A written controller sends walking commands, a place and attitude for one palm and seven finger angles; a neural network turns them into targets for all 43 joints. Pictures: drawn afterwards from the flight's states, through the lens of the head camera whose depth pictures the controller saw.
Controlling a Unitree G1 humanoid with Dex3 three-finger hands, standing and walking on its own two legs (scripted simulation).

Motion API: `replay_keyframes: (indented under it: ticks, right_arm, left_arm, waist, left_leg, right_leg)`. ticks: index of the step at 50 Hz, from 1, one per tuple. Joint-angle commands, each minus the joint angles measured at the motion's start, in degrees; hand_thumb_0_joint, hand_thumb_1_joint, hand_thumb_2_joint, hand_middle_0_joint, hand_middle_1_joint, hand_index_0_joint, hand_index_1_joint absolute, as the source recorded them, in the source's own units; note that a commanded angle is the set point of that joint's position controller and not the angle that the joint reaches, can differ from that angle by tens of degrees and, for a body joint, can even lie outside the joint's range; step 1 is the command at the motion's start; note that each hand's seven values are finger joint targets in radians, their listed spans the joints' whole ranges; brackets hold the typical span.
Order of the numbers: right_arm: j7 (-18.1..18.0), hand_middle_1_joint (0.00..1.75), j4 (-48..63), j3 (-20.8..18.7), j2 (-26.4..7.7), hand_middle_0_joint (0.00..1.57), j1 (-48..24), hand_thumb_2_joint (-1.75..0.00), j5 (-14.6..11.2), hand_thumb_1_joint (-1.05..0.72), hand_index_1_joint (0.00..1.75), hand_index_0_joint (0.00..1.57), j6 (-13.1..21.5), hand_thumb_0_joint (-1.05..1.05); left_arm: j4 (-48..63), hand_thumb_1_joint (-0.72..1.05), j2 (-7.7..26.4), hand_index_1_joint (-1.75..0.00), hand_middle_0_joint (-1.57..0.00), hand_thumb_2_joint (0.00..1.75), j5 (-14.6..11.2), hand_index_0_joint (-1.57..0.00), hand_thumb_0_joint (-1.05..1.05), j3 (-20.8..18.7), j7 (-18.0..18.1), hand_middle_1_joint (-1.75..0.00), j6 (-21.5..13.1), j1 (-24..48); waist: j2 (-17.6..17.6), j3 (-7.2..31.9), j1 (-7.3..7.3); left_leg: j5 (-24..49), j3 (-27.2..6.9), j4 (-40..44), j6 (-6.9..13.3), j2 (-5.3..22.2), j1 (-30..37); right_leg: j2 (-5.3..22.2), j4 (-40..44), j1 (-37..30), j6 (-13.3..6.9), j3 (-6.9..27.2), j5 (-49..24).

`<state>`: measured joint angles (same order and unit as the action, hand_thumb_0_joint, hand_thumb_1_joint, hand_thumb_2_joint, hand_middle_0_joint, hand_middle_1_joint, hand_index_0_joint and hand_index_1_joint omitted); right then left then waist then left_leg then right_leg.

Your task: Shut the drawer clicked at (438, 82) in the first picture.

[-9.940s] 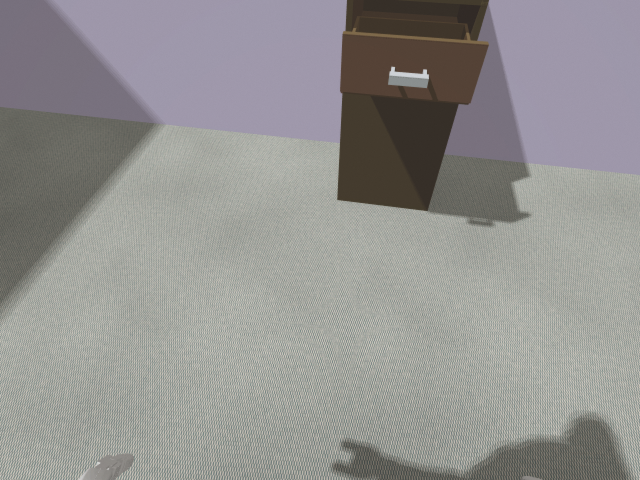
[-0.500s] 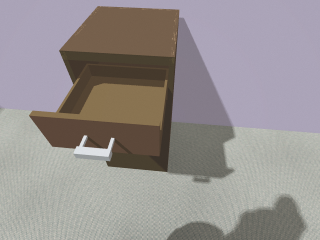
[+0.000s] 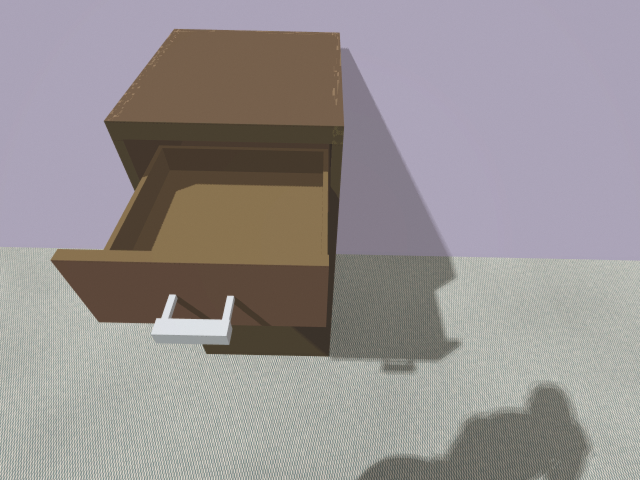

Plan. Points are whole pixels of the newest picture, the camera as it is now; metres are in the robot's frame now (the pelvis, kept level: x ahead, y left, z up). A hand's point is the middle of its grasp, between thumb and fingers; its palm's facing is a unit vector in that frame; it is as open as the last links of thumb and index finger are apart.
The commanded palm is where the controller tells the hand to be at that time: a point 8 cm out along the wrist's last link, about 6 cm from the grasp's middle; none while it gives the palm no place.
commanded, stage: come to a stop and stand still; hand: left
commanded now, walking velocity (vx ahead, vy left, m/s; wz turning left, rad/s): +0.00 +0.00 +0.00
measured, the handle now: (196, 316) +0.33 +0.20 -0.01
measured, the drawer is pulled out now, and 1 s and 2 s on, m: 0.28 0.28 0.28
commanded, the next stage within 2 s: look again from close up in 0.04 s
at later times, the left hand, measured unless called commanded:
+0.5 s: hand out of the picture -0.02 +0.18 -0.18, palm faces +0.01 -0.98 -0.18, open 7.3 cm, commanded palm none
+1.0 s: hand out of the picture -0.06 +0.16 -0.18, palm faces +0.03 -0.99 -0.15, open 7.3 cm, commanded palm none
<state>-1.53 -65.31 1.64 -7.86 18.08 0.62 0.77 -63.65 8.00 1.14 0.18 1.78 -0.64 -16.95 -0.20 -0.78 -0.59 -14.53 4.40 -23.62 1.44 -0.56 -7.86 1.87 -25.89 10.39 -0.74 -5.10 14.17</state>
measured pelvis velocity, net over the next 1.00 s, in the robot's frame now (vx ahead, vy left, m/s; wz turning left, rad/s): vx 0.00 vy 0.01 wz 0.00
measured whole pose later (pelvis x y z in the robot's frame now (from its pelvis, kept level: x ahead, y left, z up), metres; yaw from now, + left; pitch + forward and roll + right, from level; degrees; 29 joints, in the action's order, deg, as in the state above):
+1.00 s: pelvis +0.00 +0.01 +0.00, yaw +0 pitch -1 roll +1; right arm -0.8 -64.9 0.0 -7.6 20.7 1.0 0.2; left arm -64.1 6.9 1.7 0.4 1.2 -0.6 -23.6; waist -0.7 0.0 0.2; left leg -16.4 4.6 -27.2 2.6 -1.5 -10.0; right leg 2.4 -29.9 12.8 -0.8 -3.6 15.7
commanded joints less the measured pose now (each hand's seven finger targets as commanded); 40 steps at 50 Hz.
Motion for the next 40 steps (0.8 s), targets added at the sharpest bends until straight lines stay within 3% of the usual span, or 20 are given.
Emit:
replay_keyframes:
  ticks: [1,6,7,8,9,10,11,14,17,22,25,35,38,40]
  right_arm:
    - [-0.6,0.30,1.4,-0.9,-4.5,0.20,2.8,-0.90,0.0,-0.90,0.30,0.20,1.2,0.00]
    - [-0.7,0.30,0.6,-1.0,-3.6,0.20,4.4,-0.90,0.0,-0.90,0.30,0.20,1.2,0.00]
    - [0.2,0.30,5.1,-1.4,-6.5,0.20,-2.4,-0.90,-0.5,-0.90,0.30,0.20,1.8,0.00]
    - [-0.1,0.30,6.1,-1.3,-4.9,0.20,0.9,-0.90,-0.5,-0.90,0.30,0.20,1.6,0.00]
    - [-0.1,0.30,4.9,-1.6,-2.8,0.20,5.4,-0.90,-0.1,-0.90,0.30,0.20,1.7,0.00]
    - [-0.2,0.30,4.5,-1.7,-3.2,0.20,6.6,-0.90,-0.2,-0.90,0.30,0.20,1.7,0.00]
    - [-0.2,0.30,4.2,-1.8,-3.7,0.20,6.1,-0.90,-0.3,-0.90,0.30,0.20,1.3,0.00]
    - [0.0,0.30,4.9,-1.9,-4.3,0.20,3.7,-0.90,-0.1,-0.90,0.30,0.20,0.9,0.00]
    - [0.3,0.30,5.2,-1.9,-4.4,0.20,2.7,-0.90,-0.1,-0.90,0.30,0.20,0.4,0.00]
    - [0.5,0.30,5.5,-2.0,-5.4,0.20,2.9,-0.90,0.0,-0.90,0.30,0.20,0.4,0.00]
    - [0.5,0.30,5.6,-2.0,-6.0,0.20,2.6,-0.90,0.1,-0.90,0.30,0.20,0.5,0.00]
    - [0.6,0.30,4.8,-2.0,-6.4,0.20,2.5,-0.90,0.0,-0.90,0.30,0.20,0.5,0.00]
    - [0.5,0.30,3.7,-2.3,-6.7,0.20,3.8,-0.90,0.3,-0.90,0.30,0.20,0.0,0.00]
    - [0.5,0.30,3.5,-2.7,-7.3,0.20,3.4,-0.90,0.4,-0.90,0.30,0.20,-0.3,0.00]
  left_arm:
    - [0.6,0.90,4.3,-0.30,-0.20,0.90,-0.5,-0.20,0.00,-1.1,0.2,-0.30,-0.3,-5.8]
    - [0.5,0.90,3.8,-0.30,-0.20,0.90,-0.6,-0.20,0.00,-1.0,0.3,-0.30,-0.5,-6.0]
    - [-1.2,0.90,6.4,-0.30,-0.20,0.90,0.1,-0.20,0.00,-0.3,2.7,-0.30,-1.9,-8.1]
    - [-0.4,0.90,8.1,-0.30,-0.20,0.90,0.0,-0.20,0.00,-0.6,2.3,-0.30,-2.5,-6.6]
    - [1.2,0.90,8.1,-0.30,-0.20,0.90,-0.5,-0.20,0.00,-0.8,2.0,-0.30,-2.6,-7.2]
    - [1.1,0.90,7.0,-0.30,-0.20,0.90,-0.8,-0.20,0.00,-0.3,1.9,-0.30,-2.7,-6.4]
    - [1.5,0.90,6.6,-0.30,-0.20,0.90,-0.9,-0.20,0.00,0.0,1.7,-0.30,-2.5,-5.1]
    - [2.7,0.90,5.8,-0.30,-0.20,0.90,-0.7,-0.20,0.00,0.2,1.2,-0.30,-1.4,-3.0]
    - [2.9,0.90,5.1,-0.30,-0.20,0.90,-0.4,-0.20,0.00,0.3,1.0,-0.30,-0.8,-3.1]
    - [3.3,0.90,4.9,-0.30,-0.20,0.90,-0.3,-0.20,0.00,0.2,0.8,-0.30,-0.7,-4.3]
    - [3.5,0.90,4.8,-0.30,-0.20,0.90,-0.3,-0.20,0.00,0.2,0.7,-0.30,-0.5,-4.8]
    - [3.1,0.90,4.1,-0.30,-0.20,0.90,-0.2,-0.20,0.00,0.1,0.5,-0.30,-0.6,-6.2]
    - [2.6,0.90,3.9,-0.30,-0.20,0.90,0.2,-0.20,0.00,-0.1,0.3,-0.30,-0.4,-7.1]
    - [2.5,0.90,3.2,-0.30,-0.20,0.90,0.5,-0.20,0.00,-0.2,0.1,-0.30,-0.2,-7.6]
  waist:
    - [1.2,-4.3,-1.08]
    - [0.3,-3.8,-0.85]
    - [-3.8,-7.0,-2.19]
    - [-1.0,-3.4,1.65]
    - [-1.1,3.1,1.39]
    - [-3.7,7.6,1.89]
    - [-4.0,8.6,1.97]
    - [-1.4,0.7,1.56]
    - [0.1,-7.3,1.16]
    - [-0.2,-7.8,0.98]
    - [2.1,-6.8,0.75]
    - [0.7,-5.6,0.48]
    - [-0.5,-4.7,0.86]
    - [1.8,-6.5,0.72]
  left_leg:
    - [7.9,-6.5,6.3,0.9,6.7,-6.3]
    - [8.8,-6.0,5.5,0.8,6.4,-5.3]
    - [12.4,-3.7,-6.8,-1.1,6.9,-9.7]
    - [14.1,-3.3,-4.6,-2.1,4.9,-6.8]
    - [6.5,-3.3,-3.3,-1.0,4.1,-4.5]
    - [7.1,-3.7,-3.7,-0.7,4.8,-3.6]
    - [6.4,-4.1,-3.1,-0.7,5.0,-2.9]
    - [6.1,-5.5,-0.4,-0.1,5.9,-4.8]
    - [-1.0,-6.8,2.8,0.3,5.7,-9.1]
    - [-4.9,-8.0,5.6,0.7,5.5,-10.2]
    - [-6.6,-8.8,7.2,0.8,6.0,-10.6]
    - [-7.7,-9.3,8.8,0.9,6.1,-10.1]
    - [-15.9,-9.9,9.5,1.6,6.8,-9.3]
    - [-21.7,-11.4,11.0,2.3,7.7,-11.3]
  right_leg:
    - [4.5,3.8,-2.1,-1.3,4.9,-6.6]
    - [4.6,3.8,-2.0,-1.5,5.3,-8.3]
    - [8.1,3.3,1.4,-0.7,8.6,-31.3]
    - [10.3,-0.5,-2.2,-2.0,8.4,-47.1]
    - [10.2,-2.6,-6.1,-2.7,8.5,-44.3]
    - [9.5,-2.9,-7.8,-2.8,7.5,-40.6]
    - [8.9,-1.9,-7.7,-2.7,7.3,-32.9]
    - [6.3,0.9,-1.3,-2.1,6.7,-12.5]
    - [5.0,4.2,3.8,-2.0,7.2,1.6]
    - [4.5,4.8,3.5,-1.6,6.8,3.2]
    - [4.3,4.4,2.1,-1.4,6.0,1.9]
    - [4.6,4.9,1.2,-0.8,5.3,0.6]
    - [3.3,3.8,2.3,-0.9,4.2,9.0]
    - [2.2,1.8,3.7,-0.8,2.9,11.5]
